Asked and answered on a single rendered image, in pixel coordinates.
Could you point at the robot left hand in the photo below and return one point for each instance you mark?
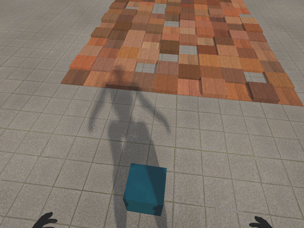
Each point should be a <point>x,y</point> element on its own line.
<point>44,220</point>

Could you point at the robot right hand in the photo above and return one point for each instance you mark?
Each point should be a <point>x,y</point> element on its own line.
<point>262,223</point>

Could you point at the carton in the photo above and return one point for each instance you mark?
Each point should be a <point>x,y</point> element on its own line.
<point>145,189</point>

